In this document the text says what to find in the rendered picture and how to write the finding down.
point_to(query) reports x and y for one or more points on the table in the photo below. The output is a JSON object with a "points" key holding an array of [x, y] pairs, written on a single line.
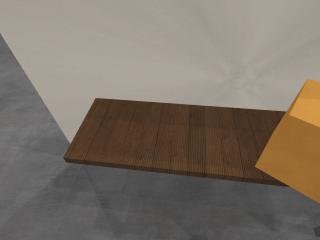
{"points": [[213, 142]]}

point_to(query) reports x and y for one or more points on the carton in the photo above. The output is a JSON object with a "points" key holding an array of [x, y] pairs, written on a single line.
{"points": [[292, 154]]}

